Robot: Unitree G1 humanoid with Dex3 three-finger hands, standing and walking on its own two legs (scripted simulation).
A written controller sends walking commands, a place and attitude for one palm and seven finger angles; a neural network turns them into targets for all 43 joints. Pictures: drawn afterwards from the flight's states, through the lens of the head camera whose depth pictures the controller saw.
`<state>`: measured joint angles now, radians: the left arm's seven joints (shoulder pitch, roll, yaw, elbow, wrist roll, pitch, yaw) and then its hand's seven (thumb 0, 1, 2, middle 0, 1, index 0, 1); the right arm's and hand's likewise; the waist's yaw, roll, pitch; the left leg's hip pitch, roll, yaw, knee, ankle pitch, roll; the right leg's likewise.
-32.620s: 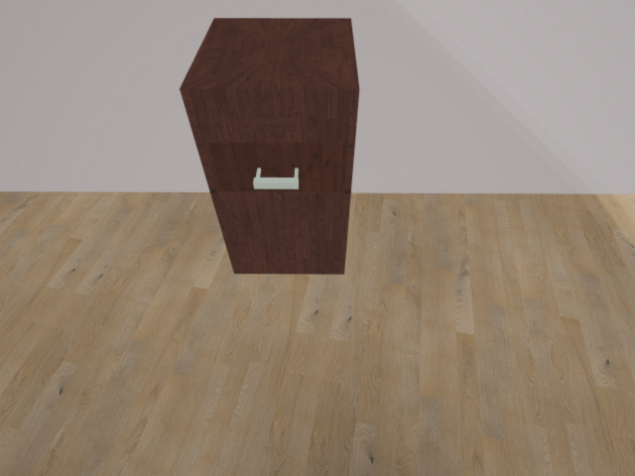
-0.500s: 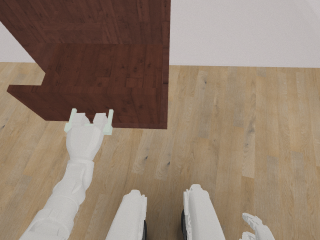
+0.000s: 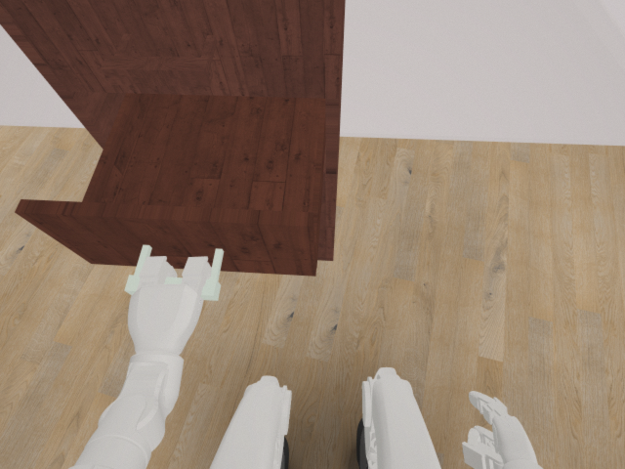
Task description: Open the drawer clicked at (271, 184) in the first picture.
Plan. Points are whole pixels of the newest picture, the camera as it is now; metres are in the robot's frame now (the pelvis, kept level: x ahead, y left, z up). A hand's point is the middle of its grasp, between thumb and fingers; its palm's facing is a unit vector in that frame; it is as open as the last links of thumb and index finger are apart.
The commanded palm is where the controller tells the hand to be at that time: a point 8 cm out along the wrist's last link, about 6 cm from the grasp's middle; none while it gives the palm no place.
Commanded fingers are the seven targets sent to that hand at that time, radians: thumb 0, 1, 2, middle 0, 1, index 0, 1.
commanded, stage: pull the drawer open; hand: left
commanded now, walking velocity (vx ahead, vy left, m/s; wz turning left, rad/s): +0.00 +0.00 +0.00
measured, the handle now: (177, 271) +0.37 +0.22 -0.06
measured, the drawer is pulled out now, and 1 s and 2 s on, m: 0.21 0.30 0.30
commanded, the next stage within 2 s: open the thumb to release the handle in 0.94 s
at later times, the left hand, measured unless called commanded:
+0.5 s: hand (174, 359) +0.26 +0.21 -0.08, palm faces -0.06 -0.05 -1.00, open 5.9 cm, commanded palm +0.22 +0.21 -0.04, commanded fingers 0.00 0.90 0.90 -0.40 -1.35 -0.40 -1.35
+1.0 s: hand (169, 386) +0.22 +0.21 -0.08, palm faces -0.06 -0.07 -1.00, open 5.9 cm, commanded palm +0.17 +0.21 -0.04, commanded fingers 0.00 0.90 0.90 -0.40 -1.35 -0.40 -1.35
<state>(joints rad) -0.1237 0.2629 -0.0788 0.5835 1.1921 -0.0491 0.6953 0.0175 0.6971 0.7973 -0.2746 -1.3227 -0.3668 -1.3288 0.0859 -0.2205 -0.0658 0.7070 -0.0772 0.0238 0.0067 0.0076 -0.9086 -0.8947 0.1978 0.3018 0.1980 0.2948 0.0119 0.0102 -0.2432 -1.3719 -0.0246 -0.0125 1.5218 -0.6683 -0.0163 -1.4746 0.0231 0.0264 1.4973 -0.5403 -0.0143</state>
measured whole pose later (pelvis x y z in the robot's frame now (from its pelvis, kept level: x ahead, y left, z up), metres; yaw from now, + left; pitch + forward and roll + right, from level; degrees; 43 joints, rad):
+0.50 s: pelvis +0.00 -0.01 -0.01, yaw +0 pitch +29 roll +2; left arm 0.13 0.26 -0.08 0.37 1.20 -0.07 0.69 0.03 0.70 0.79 -0.26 -1.32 -0.38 -1.33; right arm 0.04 -0.21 -0.05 0.67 -0.08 0.02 -0.01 0.01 -0.91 -0.89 0.20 0.30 0.20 0.29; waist 0.04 0.01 -0.25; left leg -1.37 -0.02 -0.01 1.55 -0.69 -0.03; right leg -1.48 0.03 0.03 1.54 -0.57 -0.02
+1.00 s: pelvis +0.00 -0.01 -0.02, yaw +0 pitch +29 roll +3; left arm 0.28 0.27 -0.05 0.23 1.18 -0.12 0.68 0.03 0.71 0.77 -0.24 -1.32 -0.38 -1.31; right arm 0.02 -0.20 -0.03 0.64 -0.09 0.00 -0.03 0.01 -0.91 -0.89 0.20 0.30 0.20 0.29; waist 0.04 0.00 -0.26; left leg -1.41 -0.02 -0.01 1.61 -0.71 -0.03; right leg -1.53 0.03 0.03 1.60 -0.58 -0.03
